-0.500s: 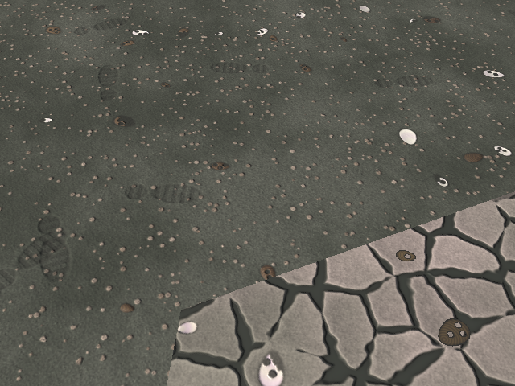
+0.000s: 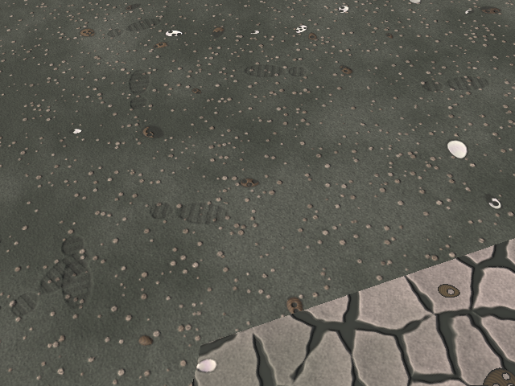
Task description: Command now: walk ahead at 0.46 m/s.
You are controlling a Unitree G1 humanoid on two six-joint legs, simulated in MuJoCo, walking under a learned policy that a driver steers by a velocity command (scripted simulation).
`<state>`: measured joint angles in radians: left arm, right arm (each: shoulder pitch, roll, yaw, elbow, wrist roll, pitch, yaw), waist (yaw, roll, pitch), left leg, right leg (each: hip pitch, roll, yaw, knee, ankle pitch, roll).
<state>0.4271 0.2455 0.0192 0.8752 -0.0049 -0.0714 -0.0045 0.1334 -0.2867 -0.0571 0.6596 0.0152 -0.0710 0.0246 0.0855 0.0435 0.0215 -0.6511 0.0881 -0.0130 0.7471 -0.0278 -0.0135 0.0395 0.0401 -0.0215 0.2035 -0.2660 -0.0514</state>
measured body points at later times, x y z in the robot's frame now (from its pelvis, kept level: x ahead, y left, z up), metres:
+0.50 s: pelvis +0.29 +0.05 +0.00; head +0.31 +0.05 +0.45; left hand +0.47 +0.31 -0.10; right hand +0.32 -0.23 -0.12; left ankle +0.26 +0.13 -0.75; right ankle +0.45 -0.13 -0.68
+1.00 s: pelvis +0.58 -0.02 +0.00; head +0.60 -0.03 +0.45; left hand +0.62 +0.25 -0.12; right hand +0.74 -0.29 -0.10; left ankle +0.70 +0.16 -0.68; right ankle +0.56 -0.10 -0.75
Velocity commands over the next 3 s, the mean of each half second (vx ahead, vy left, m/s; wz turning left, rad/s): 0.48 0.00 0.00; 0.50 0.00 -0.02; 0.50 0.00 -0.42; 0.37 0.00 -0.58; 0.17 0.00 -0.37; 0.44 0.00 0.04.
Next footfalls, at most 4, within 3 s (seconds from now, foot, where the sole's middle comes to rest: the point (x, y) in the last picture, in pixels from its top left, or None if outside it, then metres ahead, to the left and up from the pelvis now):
0.18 left None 0.30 0.13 -0.78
0.70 right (343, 346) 0.60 -0.10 -0.78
1.24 left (267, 247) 0.90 0.12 -0.78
1.76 right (373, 205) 1.08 -0.21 -0.78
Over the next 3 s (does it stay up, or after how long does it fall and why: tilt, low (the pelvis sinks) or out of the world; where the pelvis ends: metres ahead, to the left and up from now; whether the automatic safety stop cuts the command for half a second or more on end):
stays up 1.30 -0.30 -0.02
